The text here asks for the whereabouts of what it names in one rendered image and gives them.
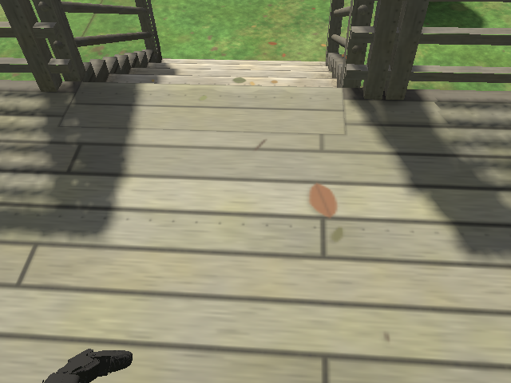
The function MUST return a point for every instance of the left robot hand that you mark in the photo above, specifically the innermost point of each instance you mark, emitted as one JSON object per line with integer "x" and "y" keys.
{"x": 88, "y": 365}

